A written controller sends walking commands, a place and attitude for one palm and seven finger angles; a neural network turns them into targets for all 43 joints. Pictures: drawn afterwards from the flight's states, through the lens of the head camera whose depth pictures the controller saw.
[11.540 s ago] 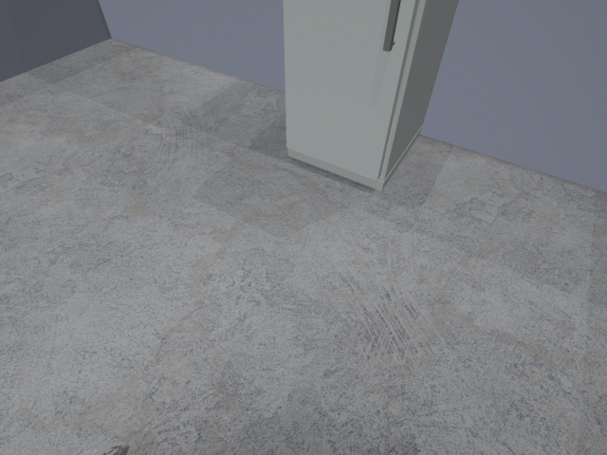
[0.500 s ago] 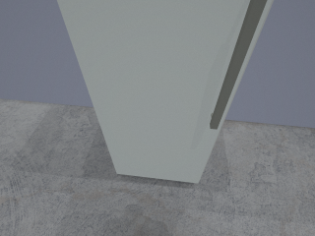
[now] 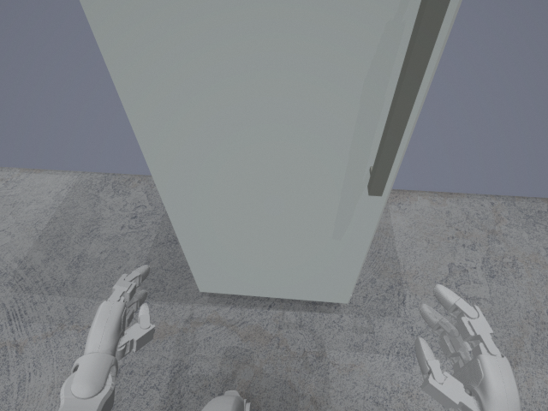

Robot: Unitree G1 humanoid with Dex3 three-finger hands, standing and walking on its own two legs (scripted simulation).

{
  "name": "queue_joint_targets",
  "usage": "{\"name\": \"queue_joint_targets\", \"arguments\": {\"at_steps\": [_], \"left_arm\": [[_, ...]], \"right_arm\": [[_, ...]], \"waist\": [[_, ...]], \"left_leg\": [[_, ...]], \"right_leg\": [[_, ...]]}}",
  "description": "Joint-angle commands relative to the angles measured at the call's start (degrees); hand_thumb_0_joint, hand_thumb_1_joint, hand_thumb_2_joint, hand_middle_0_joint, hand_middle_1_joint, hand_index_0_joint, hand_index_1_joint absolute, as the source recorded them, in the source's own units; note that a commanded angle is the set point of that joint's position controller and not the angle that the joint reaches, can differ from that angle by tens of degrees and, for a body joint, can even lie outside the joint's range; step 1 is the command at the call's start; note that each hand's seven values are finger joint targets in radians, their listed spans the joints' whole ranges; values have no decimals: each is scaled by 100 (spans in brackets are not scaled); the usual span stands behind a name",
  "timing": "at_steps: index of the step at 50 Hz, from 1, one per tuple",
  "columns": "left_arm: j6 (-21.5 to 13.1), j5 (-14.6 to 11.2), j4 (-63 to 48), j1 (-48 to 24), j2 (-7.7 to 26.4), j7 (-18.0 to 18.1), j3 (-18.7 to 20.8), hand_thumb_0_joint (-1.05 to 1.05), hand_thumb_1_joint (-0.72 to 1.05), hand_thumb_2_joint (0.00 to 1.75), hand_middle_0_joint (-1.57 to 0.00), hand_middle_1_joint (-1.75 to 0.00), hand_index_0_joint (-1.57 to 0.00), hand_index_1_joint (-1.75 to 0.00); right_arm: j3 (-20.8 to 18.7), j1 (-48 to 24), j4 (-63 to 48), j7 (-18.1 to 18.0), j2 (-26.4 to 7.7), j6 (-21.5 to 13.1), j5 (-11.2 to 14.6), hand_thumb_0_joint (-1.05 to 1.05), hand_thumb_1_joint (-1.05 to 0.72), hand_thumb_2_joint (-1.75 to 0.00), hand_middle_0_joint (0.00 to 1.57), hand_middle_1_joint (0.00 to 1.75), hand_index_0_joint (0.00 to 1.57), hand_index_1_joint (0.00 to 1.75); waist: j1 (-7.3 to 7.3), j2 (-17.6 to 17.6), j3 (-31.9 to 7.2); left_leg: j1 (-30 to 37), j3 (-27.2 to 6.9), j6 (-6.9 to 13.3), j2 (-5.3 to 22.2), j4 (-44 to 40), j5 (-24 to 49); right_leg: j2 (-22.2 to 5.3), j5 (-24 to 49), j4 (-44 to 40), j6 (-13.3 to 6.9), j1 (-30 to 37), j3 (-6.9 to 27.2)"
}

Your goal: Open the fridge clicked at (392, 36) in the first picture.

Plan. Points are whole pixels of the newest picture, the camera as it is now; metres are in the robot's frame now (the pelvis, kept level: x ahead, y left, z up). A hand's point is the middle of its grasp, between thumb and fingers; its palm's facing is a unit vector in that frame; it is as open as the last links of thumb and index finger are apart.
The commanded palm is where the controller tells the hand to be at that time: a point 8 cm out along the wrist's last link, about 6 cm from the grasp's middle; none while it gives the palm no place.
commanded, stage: raise the hand to about handle height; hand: right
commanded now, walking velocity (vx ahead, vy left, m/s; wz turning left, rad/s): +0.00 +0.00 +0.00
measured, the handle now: (405, 76) +0.53 -0.16 +0.23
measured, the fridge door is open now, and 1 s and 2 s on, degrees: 0 0 0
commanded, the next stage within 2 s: move the hooked fingers beside the handle in 1.70 s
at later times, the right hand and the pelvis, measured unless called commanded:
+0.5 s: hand (500, 329) +0.22 -0.24 +0.09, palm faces +0.11 +0.99 -0.06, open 11.4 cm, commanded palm +0.18 -0.30 +0.10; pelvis +0.01 -0.02 +0.01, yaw -1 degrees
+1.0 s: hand out of the picture +0.27 -0.29 +0.15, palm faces +0.12 +0.99 -0.05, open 13.8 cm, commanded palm +0.23 -0.34 +0.16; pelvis +0.02 -0.02 +0.04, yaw -2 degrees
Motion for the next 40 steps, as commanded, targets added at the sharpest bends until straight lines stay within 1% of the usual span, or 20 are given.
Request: {"name": "queue_joint_targets", "arguments": {"at_steps": [1,2,3,5,7,8,9,12,13,15,18,20,22,23,26,29,32,35,39,40], "left_arm": [[-87,66,-880,222,350,136,68,0,90,90,-20,-30,-20,-30],[-89,83,-819,307,352,148,52,0,90,90,-20,-30,-20,-30],[-91,136,-756,396,398,166,-6,0,90,90,-20,-30,-20,-30],[-163,109,-605,435,425,192,-29,0,90,90,-20,-30,-20,-30],[-242,71,-527,402,497,225,-82,0,90,90,-20,-30,-20,-30],[-251,49,-516,362,523,256,-130,0,90,90,-20,-30,-20,-30],[-248,-9,-504,361,528,281,-119,0,90,90,-20,-30,-20,-30],[-191,-101,-566,223,498,370,-133,0,90,90,-20,-30,-20,-30],[-192,-104,-582,107,463,385,-157,0,90,90,-20,-30,-20,-30],[-212,-89,-604,114,388,380,-194,0,90,90,-20,-30,-20,-30],[-289,-42,-525,100,356,377,-222,0,90,90,-20,-30,-20,-30],[-341,-42,-461,252,380,355,-208,0,90,90,-20,-30,-20,-30],[-388,-47,-418,324,453,350,-216,0,90,90,-20,-30,-20,-30],[-413,-50,-415,296,498,357,-231,0,90,90,-20,-30,-20,-30],[-492,-83,-394,403,579,393,-235,0,90,90,-20,-30,-20,-30],[-517,-97,-368,429,618,441,-264,0,90,90,-20,-30,-20,-30],[-560,-108,-325,443,616,472,-289,0,90,90,-20,-30,-20,-30],[-542,-105,-296,461,652,483,-321,0,90,90,-20,-30,-20,-30],[-518,-132,-285,394,655,508,-381,0,90,90,-20,-30,-20,-30],[-516,-138,-287,400,654,521,-388,0,90,90,-20,-30,-20,-30]], "right_arm": [[-758,-120,-2444,-425,-881,-357,111,0,-41,-69,24,62,24,62],[-691,-326,-2719,-487,-912,-513,57,0,-39,-68,24,63,24,63],[-548,-767,-2983,-445,-940,-645,70,0,-36,-67,24,64,24,64],[-319,-656,-2839,-271,-823,-770,28,0,-32,-65,24,68,24,68],[-294,-719,-2646,-28,-925,-642,87,0,-27,-63,25,70,25,70],[-319,-683,-2320,155,-977,-414,172,0,-25,-62,25,72,25,72],[-485,-582,-2199,255,-1116,-197,188,0,-22,-61,25,74,25,74],[-1021,-262,-1794,406,-1338,544,399,0,-15,-58,25,78,25,78],[-1201,-100,-1661,430,-1399,739,517,0,-13,-57,25,80,25,80],[-1347,-145,-2069,300,-1418,867,580,0,-8,-55,26,82,26,82],[-1451,-252,-2081,61,-1415,815,636,0,-1,-52,26,87,26,87],[-1368,-281,-2088,2,-1347,695,568,0,3,-50,27,90,27,90],[-1297,-448,-1911,10,-1329,652,538,0,8,-48,27,93,27,93],[-1285,-629,-1872,66,-1383,649,563,0,10,-47,27,94,27,94],[-1354,-878,-1927,170,-1590,676,508,0,17,-44,28,99,28,99],[-1519,-1235,-1902,229,-1815,767,560,0,24,-41,28,103,28,103],[-1596,-1455,-1946,222,-1867,847,611,0,31,-38,29,108,29,108],[-1673,-1703,-1715,259,-1960,1034,624,0,38,-35,29,112,29,112],[-1677,-2259,-1585,389,-2099,1346,589,0,48,-31,30,118,30,118],[-1683,-2347,-1496,412,-2114,1440,578,0,50,-30,30,120,30,120]], "waist": [[-71,-722,-1000],[43,-857,-1030],[221,-722,-960],[333,-898,-994],[381,-962,-947],[370,-874,-789],[325,-747,-891],[63,-270,-1057],[-90,-415,-1052],[-182,-542,-1254],[-190,-254,-943],[-135,-403,-918],[-35,-328,-653],[-38,-372,-532],[-43,-624,-731],[-47,-582,-678],[-83,-885,-671],[-87,-740,-558],[-107,-1067,-470],[-104,-996,-470]], "left_leg": [[1245,-382,-29,-131,-806,1041],[1130,-342,-31,-158,-743,1208],[973,-324,-31,-204,-643,1266],[722,-235,-39,-217,-664,1088],[695,-204,-47,-210,-786,740],[788,-210,-22,-234,-835,671],[938,-235,-59,-204,-971,517],[1557,-318,-119,-123,-1288,256],[1750,-310,-67,-133,-1291,435],[1934,-148,-74,-120,-1248,851],[1991,-14,-54,-177,-1243,1117],[1878,25,-83,-170,-1281,1143],[1674,54,-102,-171,-1382,805],[1703,38,-59,-184,-1425,708],[1781,21,-65,-156,-1534,659],[1951,45,-50,-167,-1633,751],[2047,88,-40,-176,-1699,1039],[2189,131,-35,-205,-1787,1275],[2354,141,-5,-213,-1940,1415],[2352,149,-13,-224,-1980,1419]], "right_leg": [[141,1659,-597,-71,-325,173],[109,1762,-518,-75,-246,218],[73,1788,-394,-92,-276,312],[33,1689,-332,-103,-161,347],[32,1428,-383,-101,-217,400],[36,1364,-428,-102,-301,439],[41,1259,-509,-101,-336,421],[72,1254,-778,-87,-484,401],[79,1429,-860,-68,-408,420],[64,1736,-1066,-54,-175,419],[36,1958,-1232,-18,-126,487],[32,1971,-1323,-10,45,432],[26,1698,-1407,-6,24,433],[29,1652,-1450,1,28,464],[25,1614,-1585,-8,304,436],[15,1685,-1733,-6,473,468],[16,1911,-1855,27,759,469],[-3,2093,-1986,44,903,493],[-7,2235,-2193,80,1206,510],[-23,2233,-2231,71,1274,515]]}}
